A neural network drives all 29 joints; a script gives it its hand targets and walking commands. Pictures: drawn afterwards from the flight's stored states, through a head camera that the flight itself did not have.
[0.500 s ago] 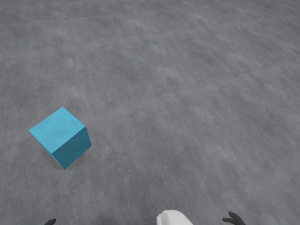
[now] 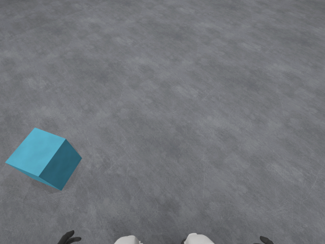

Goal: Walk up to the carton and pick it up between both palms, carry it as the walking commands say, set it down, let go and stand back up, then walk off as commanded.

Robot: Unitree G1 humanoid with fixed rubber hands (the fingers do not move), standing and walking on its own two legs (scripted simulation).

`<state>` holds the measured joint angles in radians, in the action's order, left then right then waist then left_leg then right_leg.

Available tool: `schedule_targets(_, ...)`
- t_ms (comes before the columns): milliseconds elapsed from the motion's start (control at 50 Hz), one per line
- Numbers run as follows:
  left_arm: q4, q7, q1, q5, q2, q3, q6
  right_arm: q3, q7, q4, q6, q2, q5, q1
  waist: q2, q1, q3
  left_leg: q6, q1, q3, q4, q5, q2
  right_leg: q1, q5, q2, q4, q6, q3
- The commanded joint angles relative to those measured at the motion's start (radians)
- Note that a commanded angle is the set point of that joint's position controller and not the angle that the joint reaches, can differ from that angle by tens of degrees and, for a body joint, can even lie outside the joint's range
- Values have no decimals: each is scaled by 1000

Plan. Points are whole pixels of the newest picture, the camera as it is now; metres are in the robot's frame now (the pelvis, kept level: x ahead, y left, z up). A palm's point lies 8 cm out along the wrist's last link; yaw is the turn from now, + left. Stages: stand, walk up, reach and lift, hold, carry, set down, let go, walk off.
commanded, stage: walk off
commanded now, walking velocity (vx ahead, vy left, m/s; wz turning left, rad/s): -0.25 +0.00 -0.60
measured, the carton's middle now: (48, 160) +0.58 +0.66 -0.63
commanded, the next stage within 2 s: none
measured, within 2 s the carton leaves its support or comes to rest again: neither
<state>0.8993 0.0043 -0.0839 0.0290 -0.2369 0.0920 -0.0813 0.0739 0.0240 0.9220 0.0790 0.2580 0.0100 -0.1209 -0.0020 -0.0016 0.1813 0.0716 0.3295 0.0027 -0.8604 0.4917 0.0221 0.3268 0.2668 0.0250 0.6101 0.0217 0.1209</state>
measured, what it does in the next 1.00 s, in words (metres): walks backwards, turning right: left foot, then right foot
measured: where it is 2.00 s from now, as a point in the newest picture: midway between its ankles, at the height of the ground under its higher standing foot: outside the picture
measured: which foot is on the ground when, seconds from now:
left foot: up 0.00-0.04, down 0.06-0.44, up 0.46-0.88, down 0.90-1.00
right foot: down 0.00-0.06, up 0.08-0.40, down 0.42-0.92, up 0.94-1.00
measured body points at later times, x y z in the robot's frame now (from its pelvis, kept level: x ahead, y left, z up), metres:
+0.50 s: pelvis -0.14 +0.01 -0.01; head -0.09 -0.03 +0.44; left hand +0.03 +0.23 -0.14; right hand -0.13 -0.27 -0.16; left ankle -0.06 +0.14 -0.70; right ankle -0.20 -0.08 -0.73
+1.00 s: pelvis -0.26 +0.10 +0.01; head -0.19 +0.10 +0.45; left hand -0.05 +0.29 -0.16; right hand -0.31 -0.18 -0.11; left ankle -0.21 +0.19 -0.73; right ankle -0.26 -0.05 -0.68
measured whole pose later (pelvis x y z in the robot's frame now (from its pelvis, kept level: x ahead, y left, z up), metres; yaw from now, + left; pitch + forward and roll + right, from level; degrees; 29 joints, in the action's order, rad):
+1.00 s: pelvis -0.26 +0.10 +0.01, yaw -35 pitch -2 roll -1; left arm 0.96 0.00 -0.14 0.02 -0.26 0.12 -0.09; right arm 0.04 0.05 0.89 0.07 0.22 0.00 -0.10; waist 0.08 0.04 0.17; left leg -0.04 0.19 -0.02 -0.55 0.31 -0.02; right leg 0.51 0.45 0.14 0.91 0.05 0.18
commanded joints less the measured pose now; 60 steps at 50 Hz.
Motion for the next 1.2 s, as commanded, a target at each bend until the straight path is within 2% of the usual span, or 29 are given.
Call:
schedule_targets(0, -59, -1, -15, -6, -225, 55, 2, 11, 20, -27, -25, 69, 13, -163, 257, 3, -270, 7, -91, -10, 280, -44, -28, -189, -584, -274, -186, -150, 377)
schedule_targets(20, -50, -10, 28, -9, -229, 47, -5, 15, 20, -16, -36, 79, 14, -203, 223, -25, -294, 1, -191, -17, 392, -112, -46, -143, -452, -229, -195, -117, 355)
schedule_targets(40, -43, -7, -34, -15, -194, 46, -1, 31, 39, -17, -41, 142, -3, -207, 142, -10, -261, -2, -308, 61, 564, -176, 80, -6, -255, -122, -81, -29, 244)
schedule_targets(60, -91, 3, -7, -43, -107, 33, 10, 55, 23, -64, -45, 276, -2, -155, -232, -15, -329, -151, -394, 362, 585, -530, 402, 228, 112, 86, 165, 47, 28)
schedule_targets(80, -75, 10, 6, -3, -170, 45, 4, 37, 10, -76, -50, 235, -33, -155, -312, -56, -286, -282, -195, 397, 540, -869, 524, 181, 414, 54, 501, 55, 0)
schedule_targets(120, -63, -9, 27, -23, -141, 48, -11, -2, 19, -125, -45, 136, -32, 23, -99, 47, -203, -272, -79, 130, 492, -942, 371, 125, 318, 22, 729, 33, 9)
schedule_targets(140, -33, -23, -92, -25, -105, 39, -8, -1, 25, -126, -39, 147, -23, 23, -175, 82, -216, -209, -127, 92, 455, -940, 325, 154, 281, 9, 712, 45, 13)
schedule_targets(240, -65, -44, 8, -33, -142, 33, -7, 15, 25, -109, -37, 179, -31, -34, -290, -30, -196, -258, -238, 38, 437, -844, 286, 160, 270, -9, 541, 111, -77)
schedule_targets(280, -74, -39, 47, -38, -125, 23, -3, 15, 21, -111, -36, 155, -37, -44, -197, -56, -252, -273, -309, 86, 415, -850, 335, 135, 344, -25, 378, 94, -122)
schedule_targets(320, -78, -36, -10, -37, -99, 12, 1, 26, 19, -71, -35, 215, -33, -86, -345, -34, -261, -254, -295, 22, 388, -929, 328, 25, 310, -63, 236, 61, -117)
schedule_targets(380, -26, -31, -91, -20, -114, 18, 6, 37, 7, -56, -22, 200, -27, -21, -315, -2, -250, -202, -148, -12, 353, -773, 332, -164, 128, -26, 6, 26, -215)
schedule_targets(400, -15, -28, -113, -20, -128, 20, 21, 28, 1, -57, -20, 177, -21, -36, -211, 30, -216, -142, -119, -57, 283, -691, 293, -182, 2, -37, -195, 10, -167)
schedule_targets(420, -26, -23, -150, -7, -211, 34, 45, 36, -7, -58, -12, 146, -20, -107, 98, 16, -231, -52, 52, -141, 66, -350, 214, -327, -253, -230, -320, -15, 102)
schedule_targets(440, -46, -32, -150, -4, -360, 55, 52, 5, 25, -144, 0, 93, -8, 45, 440, 98, -178, -3, 255, -136, -109, 191, 43, -144, -687, -493, -316, -218, 407)
schedule_targets(480, -35, -15, -171, 0, -240, 34, 56, 8, 1, -115, 15, 74, -18, 114, 204, 74, -213, -36, 256, 31, -360, 98, 52, -166, -765, -387, -222, -227, 286)
schedule_targets(560, -78, 22, -23, -18, -175, 17, 37, 38, -13, -71, -12, 153, -25, 27, 224, 3, -228, 4, 198, 26, -416, -56, 39, -176, -748, -252, -177, -173, 143)
schedule_targets(600, -60, 8, -85, -23, -253, 40, 56, 29, -8, -78, -6, 122, -16, 33, 213, 20, -231, 13, 216, 22, -421, -44, 24, -204, -882, -284, -137, -200, 187)
schedule_targets(620, -59, 5, -140, -23, -186, 32, 53, 15, -4, -88, -4, 102, -13, 51, 200, 70, -299, 21, 205, 18, -368, -69, 26, -280, -703, -245, -154, -171, 197)
schedule_targets(780, -16, 6, -173, -5, -249, 49, 37, 16, 38, -86, 10, 119, -2, 53, 228, 82, -291, 13, 51, 49, -5, 22, -37, -269, -634, -275, -248, -199, 446)
schedule_targets(880, -24, -6, -58, -21, -213, 53, 9, 21, 38, -26, -16, 105, 27, -177, 185, -30, -281, -51, -293, 22, 501, -127, -55, -54, -135, -166, -328, -58, 435)
schedule_targets(900, -21, -6, -94, -17, -163, 45, 16, 20, 48, -28, -21, 151, 1, -154, 16, -13, -281, -71, -413, 143, 591, -133, 98, 72, 62, -57, -176, 5, 319)
schedule_targets(920, -47, 12, -52, -30, -105, 46, 10, 47, 32, -74, -31, 303, -15, -58, -392, -38, -234, -226, -296, 458, 670, -278, 389, 268, 267, 159, 182, 53, 44)
schedule_targets(940, -43, 19, -29, 9, -193, 57, 10, 27, 29, -100, -27, 226, -33, -34, -203, -35, -183, -282, -82, 423, 617, -536, 473, 193, 371, 73, 460, 52, 50)
schedule_targets(980, -7, -4, -89, 0, -129, 50, 6, -6, 31, -147, -33, 129, -29, 147, -70, 69, -180, -225, 12, 215, 559, -643, 346, 124, 269, 66, 658, 25, 67)
schedule_targets(1020, 20, -30, -158, -4, -121, 51, -4, -7, 29, -168, -29, 137, -19, 212, -166, 114, -178, -197, -52, 89, 547, -596, 246, 158, 174, 66, 769, 65, 19)
schedule_targets(1100, 8, -41, -73, -6, -151, 51, 0, -2, 30, -117, -23, 130, -13, 64, -229, -4, -144, -245, -155, 132, 559, -368, 249, 219, 175, 32, 686, 111, -39)
schedule_targets(1120, 9, -40, -97, -15, -141, 47, 3, 5, 34, -98, -26, 153, -20, -11, -159, -12, -124, -256, -147, 133, 543, -473, 268, 218, 209, 35, 672, 106, -37)
schedule_targets(1160, 1, -30, -90, -20, -128, 43, -6, 22, 34, -100, -33, 192, -27, 19, -251, -11, -181, -256, -224, 158, 549, -386, 303, 188, 237, 28, 579, 106, -36)
schedule_targets(1180, -2, -28, -41, -15, -166, 44, -12, 9, 25, -100, -46, 139, -36, -10, -183, -46, -187, -240, -265, 129, 545, -355, 307, 174, 248, -4, 502, 97, -88)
